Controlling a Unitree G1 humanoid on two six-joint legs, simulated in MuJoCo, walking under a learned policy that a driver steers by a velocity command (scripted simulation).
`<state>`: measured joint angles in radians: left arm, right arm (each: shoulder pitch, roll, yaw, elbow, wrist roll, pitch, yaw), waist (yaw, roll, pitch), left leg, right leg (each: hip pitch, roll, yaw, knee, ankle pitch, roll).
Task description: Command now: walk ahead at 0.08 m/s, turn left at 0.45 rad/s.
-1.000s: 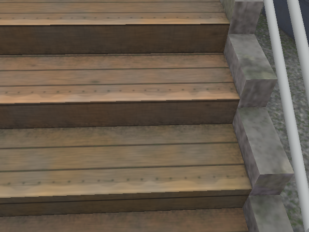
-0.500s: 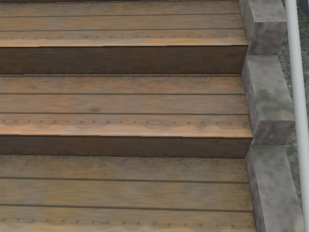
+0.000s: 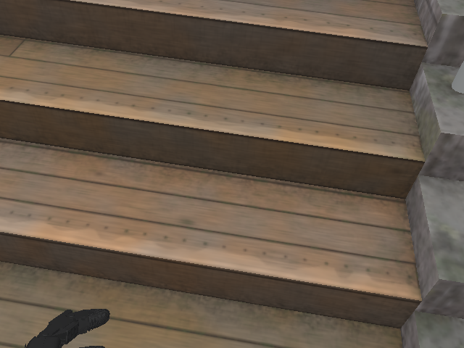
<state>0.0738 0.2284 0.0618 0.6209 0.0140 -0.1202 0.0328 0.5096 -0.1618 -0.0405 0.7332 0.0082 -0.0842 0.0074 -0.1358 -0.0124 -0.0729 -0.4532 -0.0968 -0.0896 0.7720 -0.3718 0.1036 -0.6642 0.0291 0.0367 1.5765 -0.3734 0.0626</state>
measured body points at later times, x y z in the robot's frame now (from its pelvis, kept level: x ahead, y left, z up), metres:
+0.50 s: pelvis +0.06 -0.01 +0.01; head +0.09 +0.00 +0.46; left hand +0.21 +0.22 -0.10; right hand +0.23 -0.25 -0.07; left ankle +0.02 +0.07 -0.71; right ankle +0.03 -0.14 -0.65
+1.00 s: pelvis +0.05 -0.08 +0.00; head +0.07 -0.09 +0.45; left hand +0.24 +0.12 -0.09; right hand +0.12 -0.35 -0.11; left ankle +0.05 +0.07 -0.67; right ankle +0.04 -0.17 -0.71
